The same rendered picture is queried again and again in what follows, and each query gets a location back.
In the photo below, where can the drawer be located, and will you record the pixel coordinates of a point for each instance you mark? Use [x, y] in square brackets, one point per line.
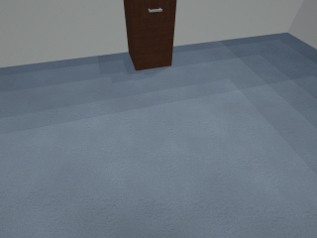
[141, 8]

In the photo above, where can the cabinet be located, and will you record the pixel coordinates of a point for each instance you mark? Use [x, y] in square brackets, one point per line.
[149, 48]

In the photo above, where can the handle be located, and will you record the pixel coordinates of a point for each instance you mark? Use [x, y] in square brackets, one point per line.
[155, 27]
[155, 10]

